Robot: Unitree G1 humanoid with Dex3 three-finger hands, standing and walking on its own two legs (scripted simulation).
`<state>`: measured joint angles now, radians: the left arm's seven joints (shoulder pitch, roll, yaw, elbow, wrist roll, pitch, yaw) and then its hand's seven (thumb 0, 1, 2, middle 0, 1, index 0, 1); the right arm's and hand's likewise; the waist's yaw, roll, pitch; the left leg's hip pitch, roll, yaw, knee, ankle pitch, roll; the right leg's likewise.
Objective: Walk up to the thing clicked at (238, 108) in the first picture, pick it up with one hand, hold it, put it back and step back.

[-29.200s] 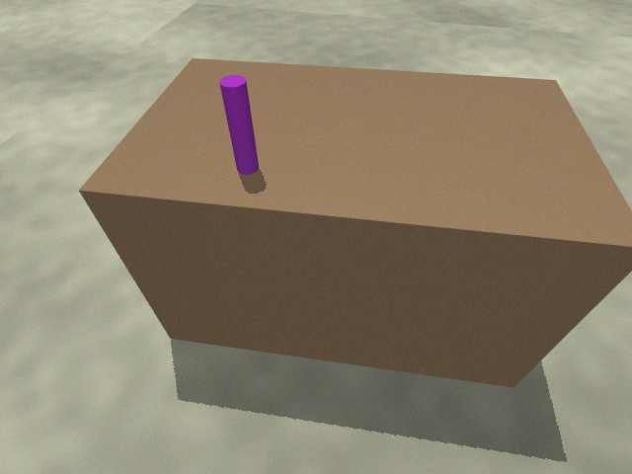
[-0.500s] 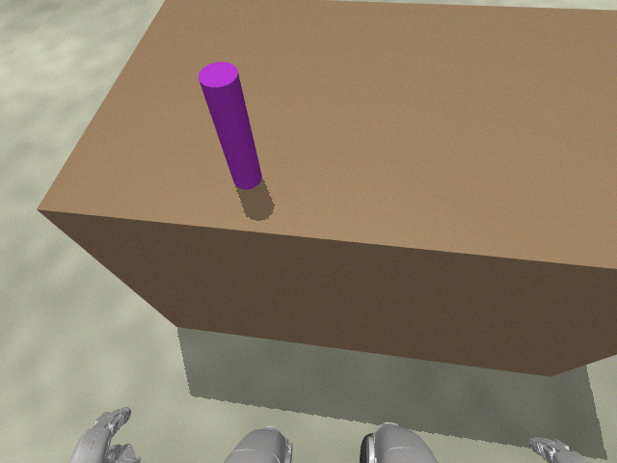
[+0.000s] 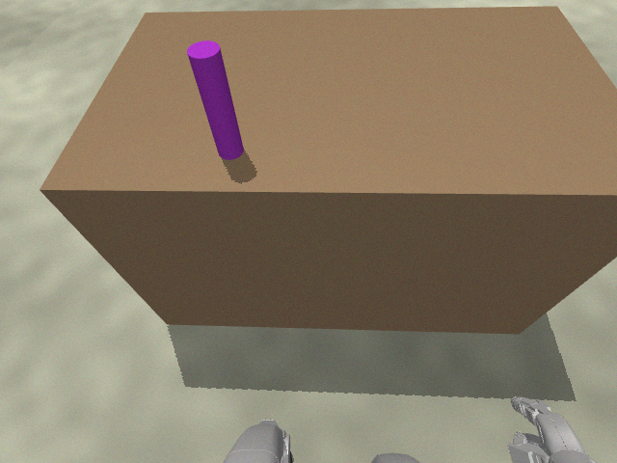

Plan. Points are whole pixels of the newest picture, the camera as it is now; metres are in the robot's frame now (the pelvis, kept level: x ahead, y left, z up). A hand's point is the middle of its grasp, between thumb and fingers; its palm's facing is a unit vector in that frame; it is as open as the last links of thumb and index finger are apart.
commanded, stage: step back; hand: left
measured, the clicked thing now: (219, 106) +0.67 +0.18 +0.05
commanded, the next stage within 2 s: none
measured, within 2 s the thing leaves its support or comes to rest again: neither
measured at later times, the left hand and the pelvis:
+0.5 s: hand out of the picture -0.04 +0.29 -0.14, palm faces +0.00 -0.92 -0.39, open 7.4 cm; pelvis -0.15 +0.02 +0.01, yaw +0 degrees
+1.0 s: hand out of the picture -0.21 +0.29 -0.14, palm faces +0.05 -0.90 -0.43, open 7.4 cm; pelvis -0.32 +0.01 +0.00, yaw +3 degrees
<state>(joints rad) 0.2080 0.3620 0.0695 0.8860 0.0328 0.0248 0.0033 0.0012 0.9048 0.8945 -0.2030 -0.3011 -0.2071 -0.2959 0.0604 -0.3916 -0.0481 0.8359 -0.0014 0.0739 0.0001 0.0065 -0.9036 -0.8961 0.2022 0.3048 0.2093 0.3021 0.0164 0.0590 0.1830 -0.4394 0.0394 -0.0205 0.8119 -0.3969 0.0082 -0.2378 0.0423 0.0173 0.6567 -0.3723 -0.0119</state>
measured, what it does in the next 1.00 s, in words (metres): walks backwards: left foot, then right foot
